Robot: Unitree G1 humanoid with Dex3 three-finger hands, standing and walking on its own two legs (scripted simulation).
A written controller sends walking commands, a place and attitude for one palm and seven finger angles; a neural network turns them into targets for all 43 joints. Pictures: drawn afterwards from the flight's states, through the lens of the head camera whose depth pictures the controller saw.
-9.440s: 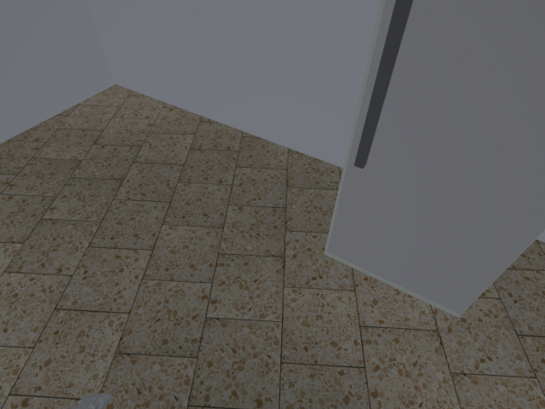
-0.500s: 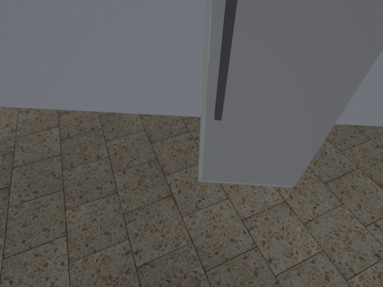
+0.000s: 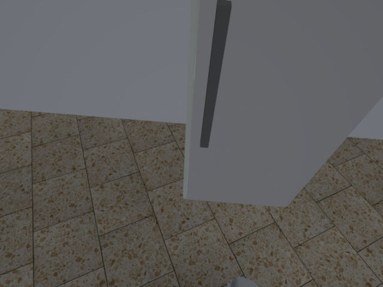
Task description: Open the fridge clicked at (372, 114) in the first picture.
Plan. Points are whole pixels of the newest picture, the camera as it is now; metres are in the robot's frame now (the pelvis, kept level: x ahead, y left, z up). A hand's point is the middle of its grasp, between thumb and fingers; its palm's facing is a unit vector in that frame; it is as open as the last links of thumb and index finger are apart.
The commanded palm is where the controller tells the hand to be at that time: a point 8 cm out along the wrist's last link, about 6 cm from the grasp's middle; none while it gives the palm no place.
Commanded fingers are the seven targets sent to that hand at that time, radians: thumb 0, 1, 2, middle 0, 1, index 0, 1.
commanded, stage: shuffle to correct the standing spot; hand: left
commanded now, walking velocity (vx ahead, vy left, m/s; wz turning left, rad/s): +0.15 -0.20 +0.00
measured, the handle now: (211, 88) +0.60 -0.01 +0.08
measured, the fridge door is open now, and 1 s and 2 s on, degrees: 0 0 0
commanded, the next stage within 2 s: come to a stop and stand still in 1.32 s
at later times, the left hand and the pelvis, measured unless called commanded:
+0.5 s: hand out of the picture +0.15 +0.05 -0.20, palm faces +0.10 -0.99 -0.10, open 7.4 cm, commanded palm none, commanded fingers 0.00 0.90 0.90 -0.20 -0.30 -0.20 -0.30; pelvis +0.17 -0.11 -0.02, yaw +3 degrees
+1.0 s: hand (203, 230) +0.29 -0.02 -0.17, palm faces +0.00 -0.96 -0.29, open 7.4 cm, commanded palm none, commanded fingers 0.00 0.90 0.90 -0.20 -0.30 -0.20 -0.30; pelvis +0.21 -0.22 -0.01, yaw +1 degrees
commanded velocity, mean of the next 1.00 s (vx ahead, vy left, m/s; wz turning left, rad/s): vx -0.06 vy -0.12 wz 0.00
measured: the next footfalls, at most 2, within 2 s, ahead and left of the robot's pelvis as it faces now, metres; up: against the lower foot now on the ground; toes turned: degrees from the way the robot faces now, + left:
right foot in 0.16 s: +0.15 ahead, -0.20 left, +0.00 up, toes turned -8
left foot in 0.48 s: +0.23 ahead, -0.03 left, +0.00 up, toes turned +14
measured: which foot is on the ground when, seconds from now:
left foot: down 0.00-0.16, up 0.18-0.46, down 0.48-0.90, up 0.92-1.00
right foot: up 0.00-0.14, down 0.16-0.50, up 0.52-0.88, down 0.90-1.00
